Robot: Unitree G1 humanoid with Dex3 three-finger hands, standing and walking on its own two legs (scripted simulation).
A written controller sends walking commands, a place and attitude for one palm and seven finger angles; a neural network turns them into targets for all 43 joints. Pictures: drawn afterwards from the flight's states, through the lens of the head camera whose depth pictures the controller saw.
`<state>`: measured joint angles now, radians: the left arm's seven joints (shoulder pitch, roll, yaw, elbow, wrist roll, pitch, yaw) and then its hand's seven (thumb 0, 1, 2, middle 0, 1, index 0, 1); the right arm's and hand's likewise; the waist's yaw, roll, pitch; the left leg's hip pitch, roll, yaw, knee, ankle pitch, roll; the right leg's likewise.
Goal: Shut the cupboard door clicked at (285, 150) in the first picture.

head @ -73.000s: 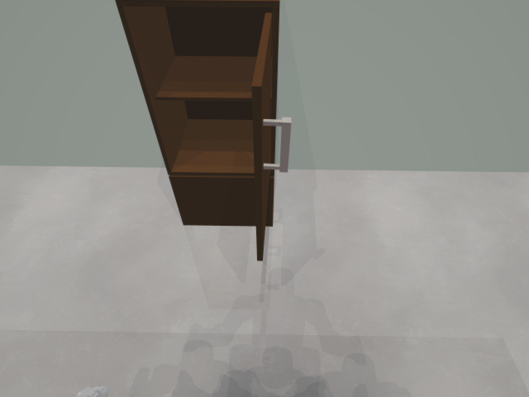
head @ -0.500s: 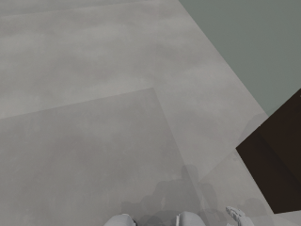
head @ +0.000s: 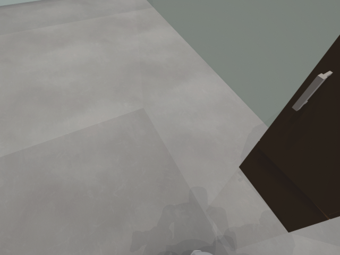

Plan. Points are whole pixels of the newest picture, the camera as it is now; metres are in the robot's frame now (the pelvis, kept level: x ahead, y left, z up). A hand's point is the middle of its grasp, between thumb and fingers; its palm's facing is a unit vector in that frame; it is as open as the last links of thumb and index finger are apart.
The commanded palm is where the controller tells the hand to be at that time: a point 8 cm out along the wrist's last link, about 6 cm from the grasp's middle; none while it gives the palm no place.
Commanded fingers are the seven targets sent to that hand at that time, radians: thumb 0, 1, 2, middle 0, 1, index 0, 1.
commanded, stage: turn to face it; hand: left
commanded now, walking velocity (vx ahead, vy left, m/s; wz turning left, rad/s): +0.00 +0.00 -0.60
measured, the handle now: (311, 91) +0.61 -0.41 +0.02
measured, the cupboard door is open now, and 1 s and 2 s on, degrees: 5 5 5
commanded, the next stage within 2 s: take the last steps up to it in 1.48 s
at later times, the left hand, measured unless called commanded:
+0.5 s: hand (120, 238) +0.17 +0.14 -0.15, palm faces -0.28 -0.92 -0.28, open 7.4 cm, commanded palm none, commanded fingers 0.00 0.90 0.90 -0.20 -0.30 -0.20 -0.30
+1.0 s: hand (129, 207) +0.25 +0.13 -0.15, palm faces -0.56 -0.80 -0.23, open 7.4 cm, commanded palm none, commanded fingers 0.00 0.90 0.90 -0.20 -0.30 -0.20 -0.30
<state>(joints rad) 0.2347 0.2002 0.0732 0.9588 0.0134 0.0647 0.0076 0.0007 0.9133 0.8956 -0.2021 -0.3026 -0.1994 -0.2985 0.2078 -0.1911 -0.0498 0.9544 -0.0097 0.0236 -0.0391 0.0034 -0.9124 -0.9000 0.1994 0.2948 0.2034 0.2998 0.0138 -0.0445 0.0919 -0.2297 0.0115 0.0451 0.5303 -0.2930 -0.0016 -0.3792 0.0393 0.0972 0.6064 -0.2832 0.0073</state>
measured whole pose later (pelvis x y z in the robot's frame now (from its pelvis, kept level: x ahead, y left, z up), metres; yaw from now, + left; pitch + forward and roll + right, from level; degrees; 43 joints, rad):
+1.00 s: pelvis +0.05 +0.00 +0.01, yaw -36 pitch +0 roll -2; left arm 0.17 0.28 0.09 0.89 0.02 0.09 -0.05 0.00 0.91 0.90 -0.20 -0.30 -0.19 -0.30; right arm 0.24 -0.21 -0.03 0.88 -0.03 0.02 -0.03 0.00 -0.91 -0.90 0.20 0.30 0.21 0.30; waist 0.00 0.01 0.10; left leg -0.22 0.15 0.19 0.53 -0.30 -0.02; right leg -0.41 -0.02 -0.05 0.86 -0.44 0.05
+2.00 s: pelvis +0.09 -0.07 +0.01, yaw -53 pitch +0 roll +0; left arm 0.24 0.15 0.04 1.02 0.02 -0.01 -0.01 0.00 0.91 0.90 -0.20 -0.30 -0.19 -0.30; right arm 0.37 -0.21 -0.05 1.09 -0.03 0.04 -0.01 0.00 -0.91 -0.90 0.20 0.29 0.20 0.30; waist -0.03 0.05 0.01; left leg -0.33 0.06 0.08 0.87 -0.47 0.00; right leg -0.14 0.01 -0.07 0.47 -0.33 -0.04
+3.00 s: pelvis +0.17 -0.14 +0.00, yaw -54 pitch -2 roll +0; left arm 0.22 0.20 0.01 1.00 0.02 0.02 0.05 0.00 0.90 0.90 -0.20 -0.30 -0.20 -0.30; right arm 0.21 -0.19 -0.05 0.95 -0.01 0.02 -0.02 0.00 -0.91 -0.90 0.20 0.29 0.20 0.30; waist 0.00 -0.01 0.05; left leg -0.21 -0.01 0.06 0.60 -0.37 0.03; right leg -0.28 -0.05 0.00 0.60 -0.28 0.03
